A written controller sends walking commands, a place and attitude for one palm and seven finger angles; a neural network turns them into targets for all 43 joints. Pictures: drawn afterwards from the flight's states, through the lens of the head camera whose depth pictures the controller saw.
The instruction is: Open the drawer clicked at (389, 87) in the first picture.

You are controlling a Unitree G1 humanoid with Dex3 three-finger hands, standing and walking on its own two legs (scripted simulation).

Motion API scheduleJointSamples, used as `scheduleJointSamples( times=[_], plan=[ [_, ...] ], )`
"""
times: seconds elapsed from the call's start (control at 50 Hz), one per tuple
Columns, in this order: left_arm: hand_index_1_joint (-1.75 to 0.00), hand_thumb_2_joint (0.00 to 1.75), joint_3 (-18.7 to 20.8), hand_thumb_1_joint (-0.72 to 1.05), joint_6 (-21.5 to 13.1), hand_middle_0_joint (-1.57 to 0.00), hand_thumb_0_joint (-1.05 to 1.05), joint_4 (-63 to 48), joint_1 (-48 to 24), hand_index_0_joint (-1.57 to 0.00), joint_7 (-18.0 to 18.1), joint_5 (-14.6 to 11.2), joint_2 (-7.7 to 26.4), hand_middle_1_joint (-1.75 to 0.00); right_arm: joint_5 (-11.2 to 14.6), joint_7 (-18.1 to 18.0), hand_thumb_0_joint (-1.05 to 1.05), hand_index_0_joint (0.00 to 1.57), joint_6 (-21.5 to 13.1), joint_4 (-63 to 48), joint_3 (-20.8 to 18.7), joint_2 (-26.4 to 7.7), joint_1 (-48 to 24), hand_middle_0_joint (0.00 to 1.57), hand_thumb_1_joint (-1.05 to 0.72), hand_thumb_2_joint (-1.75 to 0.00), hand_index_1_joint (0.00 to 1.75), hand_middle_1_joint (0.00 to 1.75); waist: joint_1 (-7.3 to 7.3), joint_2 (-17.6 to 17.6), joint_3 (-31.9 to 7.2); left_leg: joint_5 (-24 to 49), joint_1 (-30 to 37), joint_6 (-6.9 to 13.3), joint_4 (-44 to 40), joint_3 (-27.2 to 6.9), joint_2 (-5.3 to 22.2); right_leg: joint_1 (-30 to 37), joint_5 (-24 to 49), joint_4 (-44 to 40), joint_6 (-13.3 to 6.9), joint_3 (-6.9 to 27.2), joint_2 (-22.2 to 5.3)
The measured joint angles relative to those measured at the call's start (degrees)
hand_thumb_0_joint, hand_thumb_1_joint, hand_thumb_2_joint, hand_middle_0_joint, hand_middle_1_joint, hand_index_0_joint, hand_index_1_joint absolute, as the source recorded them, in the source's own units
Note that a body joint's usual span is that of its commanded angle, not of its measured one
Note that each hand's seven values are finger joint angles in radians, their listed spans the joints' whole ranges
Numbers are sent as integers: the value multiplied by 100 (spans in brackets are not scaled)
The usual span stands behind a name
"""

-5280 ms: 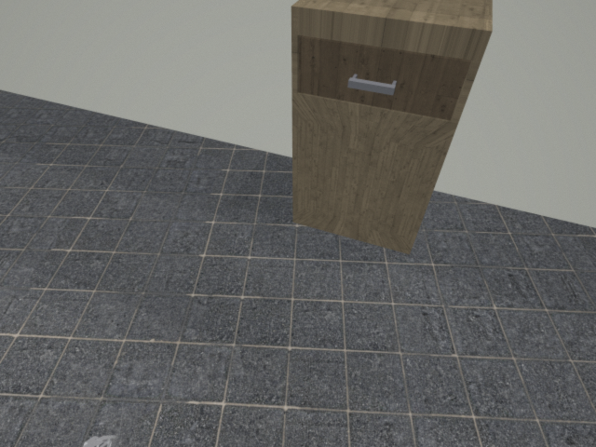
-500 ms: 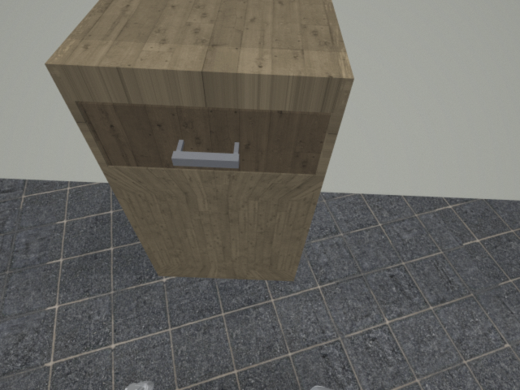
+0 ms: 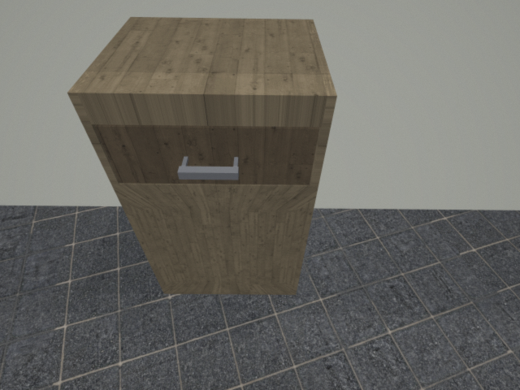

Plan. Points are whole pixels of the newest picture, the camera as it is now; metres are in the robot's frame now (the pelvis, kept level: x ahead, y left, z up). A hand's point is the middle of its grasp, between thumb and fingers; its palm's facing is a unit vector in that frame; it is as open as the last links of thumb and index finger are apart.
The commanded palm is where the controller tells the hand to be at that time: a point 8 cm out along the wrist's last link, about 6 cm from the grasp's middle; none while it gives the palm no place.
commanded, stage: come to a stop and stand still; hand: left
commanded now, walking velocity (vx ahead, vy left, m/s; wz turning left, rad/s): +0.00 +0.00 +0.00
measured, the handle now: (209, 166) +0.60 +0.16 -0.03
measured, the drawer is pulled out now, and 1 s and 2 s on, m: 0.00 0.00 0.00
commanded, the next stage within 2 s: look again from close up in 0.44 s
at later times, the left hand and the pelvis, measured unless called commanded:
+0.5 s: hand out of the picture -0.04 +0.14 -0.18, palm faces +0.04 -0.99 -0.14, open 7.4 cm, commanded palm none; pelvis -0.01 -0.01 +0.00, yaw +0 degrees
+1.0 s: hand out of the picture +0.03 +0.19 -0.18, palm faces +0.03 -0.98 -0.21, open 7.4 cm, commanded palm none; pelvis +0.02 +0.01 -0.01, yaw +1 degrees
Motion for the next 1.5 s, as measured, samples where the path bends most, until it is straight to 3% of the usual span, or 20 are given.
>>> scheduleJointSamples(
  times=[0.3, 0.54, 0.6, 0.7, 0.84, 1.2, 1.3, 1.4, 1.46, 1.5],
  plan=[
    [-30, 90, 19, 92, -39, -20, 0, -20, 82, -19, 12, -7, -114, -29, -35, -7, 1, 20, 27, 269, 53, 308, 587, 20, -91, -90, 30, 30, -76, -73, -22, 114, -190, -50, 23, -71, 75, -143, 126, -42, -71, -70, 77],
    [-30, 90, 29, 91, -76, -20, 0, -1, 180, -19, 34, -10, -142, -29, -24, -22, 1, 20, -29, 261, 45, 410, 597, 20, -91, -90, 30, 30, -62, -87, -19, 57, -264, -38, 87, -74, 69, -198, 87, -15, -56, -69, 68],
    [-30, 90, -55, 91, -157, -20, 0, -98, 215, -19, 80, 33, -176, -29, -47, 55, 1, 20, 1, 10, 56, 309, 544, 20, -91, -90, 30, 30, -90, 62, -12, -186, -581, -52, 597, -143, 161, -335, 15, 146, -58, -130, 137],
    [-30, 90, -65, 91, -173, -20, 0, -242, 222, -20, 44, 38, -119, -30, -97, 59, 1, 20, -65, -343, 66, 162, 542, 20, -91, -90, 30, 30, -149, 163, -101, -452, -714, 71, 971, -153, 58, -499, -316, 630, 0, -138, 13],
    [-30, 90, -30, 91, -185, -20, 0, -384, 78, -19, 43, 27, 35, -29, -77, 35, 2, 20, -113, -354, 121, 6, 471, 20, -93, -90, 30, 30, -55, 142, -154, -484, -422, 125, 776, -69, -78, -308, -422, 623, 89, -57, -118],
    [-30, 90, -24, 92, -121, -20, 0, -306, -81, -19, 11, 20, 140, -29, -56, 5, 1, 20, -154, -127, 169, -7, 200, 20, -92, -90, 30, 30, -18, -41, -11, -427, -92, 93, 419, -22, -96, -30, -384, 331, 91, -10, -116],
    [-30, 90, 16, 91, -43, -20, 0, -273, 36, -19, -40, 68, 138, -29, -82, 5, 1, 20, -117, -108, 132, 70, 249, 20, -91, -90, 30, 30, -27, -124, -41, -505, -120, 72, 495, 3, -90, -128, -516, 532, 40, 17, -117],
    [-30, 90, 108, 91, 73, -20, 0, -343, 191, -19, -147, 136, 149, -29, -122, -27, 1, 20, -78, -225, 29, 132, 370, 20, -91, -90, 30, 30, -36, -159, -60, -675, -268, -6, 717, 103, 1, -510, -877, 1038, -149, -75, -100],
    [-30, 90, 155, 91, 50, -20, 0, -368, 247, -19, -187, 143, 114, -29, -124, -43, 1, 20, -64, -228, -26, 93, 494, 20, -91, -90, 30, 30, -86, -2, -70, -847, -375, -115, 972, 4, 173, -469, -719, 961, -191, -205, 46],
    [-30, 90, 178, 91, -44, -20, 0, -422, 303, -19, -170, 135, 95, -29, -110, -39, 1, 20, -28, -187, -33, 75, 588, 20, -91, -90, 30, 30, -81, 73, -115, -1201, -562, -21, 1382, -118, 266, -396, -800, 879, -267, -339, 152]
  ],
)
